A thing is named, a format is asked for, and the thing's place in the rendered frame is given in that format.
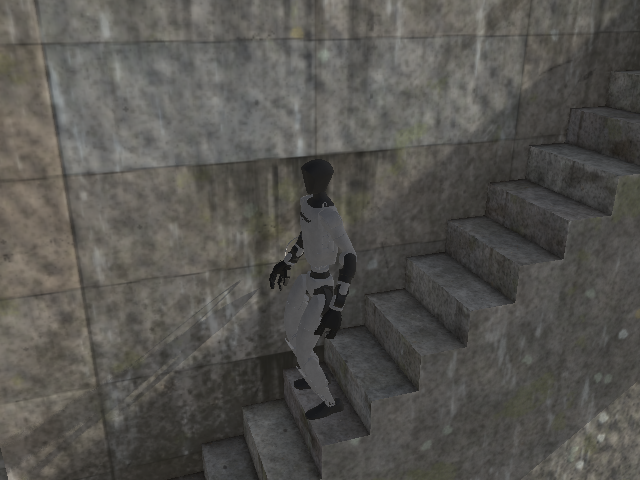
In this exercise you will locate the stairs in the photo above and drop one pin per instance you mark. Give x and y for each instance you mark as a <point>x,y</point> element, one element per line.
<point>513,355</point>

